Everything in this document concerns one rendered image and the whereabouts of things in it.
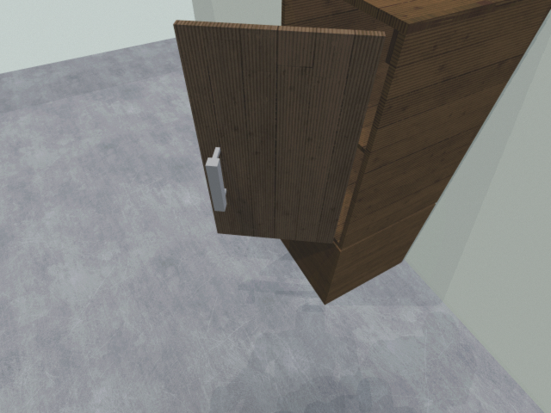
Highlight cupboard door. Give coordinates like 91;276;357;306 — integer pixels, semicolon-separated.
173;20;386;243

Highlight handle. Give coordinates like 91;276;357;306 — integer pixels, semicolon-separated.
205;147;226;212

